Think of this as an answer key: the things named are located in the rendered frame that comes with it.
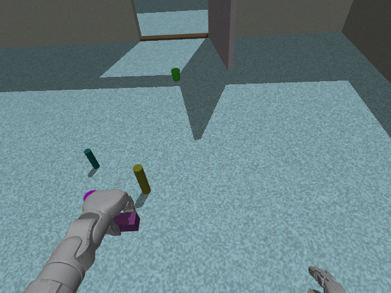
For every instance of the left robot hand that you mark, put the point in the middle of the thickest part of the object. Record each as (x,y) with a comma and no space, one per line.
(111,203)

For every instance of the right robot hand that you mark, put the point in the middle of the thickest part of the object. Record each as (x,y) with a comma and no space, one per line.
(325,280)

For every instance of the left robot arm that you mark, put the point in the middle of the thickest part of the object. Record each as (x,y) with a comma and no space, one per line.
(73,256)

